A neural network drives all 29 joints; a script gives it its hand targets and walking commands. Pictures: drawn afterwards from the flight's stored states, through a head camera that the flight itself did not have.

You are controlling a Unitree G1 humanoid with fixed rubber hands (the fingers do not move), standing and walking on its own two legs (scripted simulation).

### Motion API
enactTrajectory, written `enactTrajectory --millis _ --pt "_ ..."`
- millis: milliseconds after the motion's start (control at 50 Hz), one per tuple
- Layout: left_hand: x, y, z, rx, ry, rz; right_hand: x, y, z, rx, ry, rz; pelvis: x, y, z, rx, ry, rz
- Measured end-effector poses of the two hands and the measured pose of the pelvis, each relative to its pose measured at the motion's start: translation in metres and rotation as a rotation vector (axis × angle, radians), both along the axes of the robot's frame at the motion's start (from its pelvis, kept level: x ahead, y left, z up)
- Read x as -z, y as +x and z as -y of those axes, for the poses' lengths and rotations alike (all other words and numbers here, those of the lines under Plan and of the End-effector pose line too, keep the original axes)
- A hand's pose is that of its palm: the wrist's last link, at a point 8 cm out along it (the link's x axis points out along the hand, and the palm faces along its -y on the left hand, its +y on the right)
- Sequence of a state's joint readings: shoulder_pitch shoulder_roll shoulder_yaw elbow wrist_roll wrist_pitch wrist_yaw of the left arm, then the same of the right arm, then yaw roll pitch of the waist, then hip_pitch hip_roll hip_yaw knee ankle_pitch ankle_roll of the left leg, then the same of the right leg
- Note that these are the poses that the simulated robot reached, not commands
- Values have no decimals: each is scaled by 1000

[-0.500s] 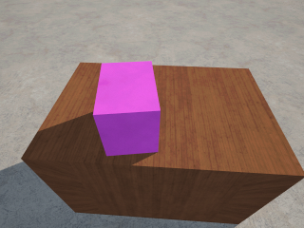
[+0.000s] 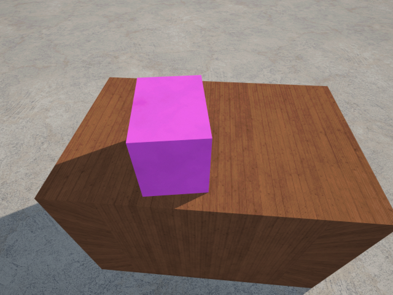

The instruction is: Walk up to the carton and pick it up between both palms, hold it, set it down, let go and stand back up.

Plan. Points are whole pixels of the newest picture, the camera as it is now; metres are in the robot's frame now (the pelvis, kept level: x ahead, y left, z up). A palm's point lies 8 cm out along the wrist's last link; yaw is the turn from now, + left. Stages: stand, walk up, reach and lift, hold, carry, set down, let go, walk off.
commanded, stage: walk up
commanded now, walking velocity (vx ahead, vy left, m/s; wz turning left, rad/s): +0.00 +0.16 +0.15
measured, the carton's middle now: (172, 134) +0.56 +0.07 -0.01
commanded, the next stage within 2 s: none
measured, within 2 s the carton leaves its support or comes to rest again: neither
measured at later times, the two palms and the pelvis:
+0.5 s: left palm out of the picture -0.03 +0.26 -0.14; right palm out of the picture -0.03 -0.16 -0.14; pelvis +0.01 +0.05 +0.00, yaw -1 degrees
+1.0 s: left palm out of the picture +0.02 +0.21 -0.15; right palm out of the picture +0.01 -0.20 -0.15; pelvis +0.04 +0.00 +0.00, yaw +0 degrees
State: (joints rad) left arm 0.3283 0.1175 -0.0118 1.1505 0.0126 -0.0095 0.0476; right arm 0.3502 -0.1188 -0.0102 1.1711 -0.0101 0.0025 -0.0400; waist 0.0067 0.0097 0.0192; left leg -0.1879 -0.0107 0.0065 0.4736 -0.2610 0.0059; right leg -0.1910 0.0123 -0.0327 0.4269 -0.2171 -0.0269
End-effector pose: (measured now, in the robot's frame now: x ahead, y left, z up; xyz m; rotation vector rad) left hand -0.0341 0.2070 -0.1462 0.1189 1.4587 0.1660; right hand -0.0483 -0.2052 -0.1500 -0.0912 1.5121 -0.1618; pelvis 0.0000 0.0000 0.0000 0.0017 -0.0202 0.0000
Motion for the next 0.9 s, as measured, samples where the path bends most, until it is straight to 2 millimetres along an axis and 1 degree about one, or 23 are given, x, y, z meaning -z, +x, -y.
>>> enactTrajectory --millis 40,80,120,160,200,240,320,380,440,480,540,580,640,700,780,900 --pt "-5 0 -15 -33 50 33 1 4 6 -38 -9 -22 0 -4 -6 -21 12 -7" --pt "-9 -8 -27 -35 71 16 0 18 7 -48 -16 16 -1 -5 -11 -14 18 -11" --pt "-6 -15 -34 -22 64 -16 -2 32 3 -41 -29 76 0 -5 -17 -5 13 -12" --pt "1 -15 -40 -14 43 -27 -1 38 -4 -38 -49 107 4 -4 -24 -2 -5 -10" --pt "8 -13 -45 -14 18 -22 -2 38 -14 -38 -60 111 6 -3 -31 -2 -13 -4" --pt "10 -9 -47 -14 -5 -12 -6 35 -25 -35 -55 108 3 -1 -36 4 -10 -3" --pt "9 -2 -47 -5 -33 -3 -10 33 -42 -29 -31 101 0 2 -43 6 -5 -7" --pt "7 1 -48 -1 -36 -4 -9 32 -50 -20 -15 98 -1 4 -46 7 -1 -8" --pt "4 2 -50 1 -29 -12 -9 30 -53 -12 -6 89 -2 6 -48 8 1 -10" --pt "0 4 -52 12 -21 -19 -9 26 -49 4 -6 80 -4 12 -47 15 -2 -18" --pt "-4 19 -55 23 2 -4 -8 14 -40 22 -20 41 -3 18 -42 10 -18 -20" --pt "-1 29 -50 21 15 21 -6 10 -34 24 -16 18 0 20 -36 16 3 -13" --pt "0 36 -37 24 19 27 0 12 -25 35 -5 7 3 25 -27 14 11 5" --pt "-2 43 -25 20 8 25 2 21 -20 30 5 5 1 32 -20 11 7 -1" --pt "-3 51 -10 19 -7 36 2 36 -15 18 12 22 0 37 -12 9 2 -3" --pt "-1 54 1 9 -15 34 1 51 -6 4 3 40 -1 41 -4 7 -2 -1"
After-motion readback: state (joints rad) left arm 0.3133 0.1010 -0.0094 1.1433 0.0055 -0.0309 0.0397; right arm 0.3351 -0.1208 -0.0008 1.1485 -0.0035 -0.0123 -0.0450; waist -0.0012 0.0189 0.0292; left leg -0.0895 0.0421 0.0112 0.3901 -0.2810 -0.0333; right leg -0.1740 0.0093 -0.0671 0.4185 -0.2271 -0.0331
